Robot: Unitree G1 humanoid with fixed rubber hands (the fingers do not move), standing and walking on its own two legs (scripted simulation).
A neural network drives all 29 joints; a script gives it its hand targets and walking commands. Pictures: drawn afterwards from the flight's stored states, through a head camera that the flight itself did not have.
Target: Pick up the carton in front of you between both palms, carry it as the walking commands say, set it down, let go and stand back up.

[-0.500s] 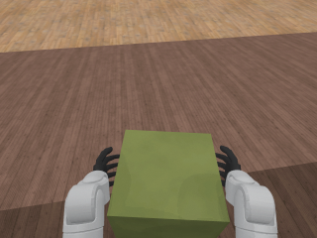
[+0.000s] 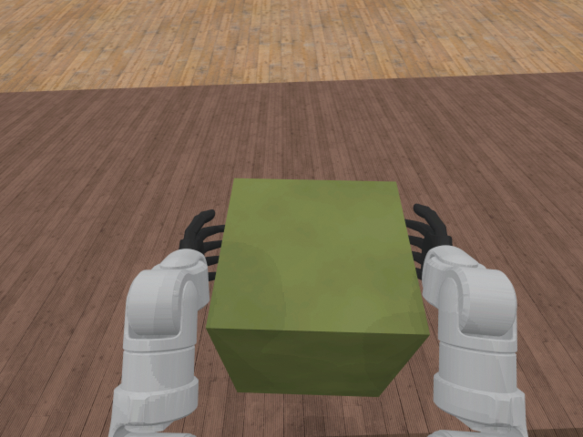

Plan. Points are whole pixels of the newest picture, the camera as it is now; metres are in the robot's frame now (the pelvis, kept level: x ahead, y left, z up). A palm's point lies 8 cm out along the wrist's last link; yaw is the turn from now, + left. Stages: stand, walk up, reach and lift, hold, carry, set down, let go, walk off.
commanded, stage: carry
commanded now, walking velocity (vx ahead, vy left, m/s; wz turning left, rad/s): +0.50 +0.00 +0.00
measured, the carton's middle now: (311, 294) +0.32 +0.01 +0.03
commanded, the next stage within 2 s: none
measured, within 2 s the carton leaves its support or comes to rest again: neither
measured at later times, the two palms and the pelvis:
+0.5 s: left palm (251, 106) +0.72 +0.16 +0.07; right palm (401, 114) +0.69 -0.14 +0.08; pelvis +0.33 +0.04 -0.01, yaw -3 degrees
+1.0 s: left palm (265, 60) +1.02 +0.17 +0.02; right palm (375, 56) +1.05 -0.13 +0.02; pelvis +0.67 +0.00 -0.06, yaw +0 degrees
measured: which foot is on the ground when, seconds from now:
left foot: up 0.00-0.26, down 0.28-0.76, up 0.78-1.00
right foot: down 0.00-0.28, up 0.30-0.72, down 0.74-1.00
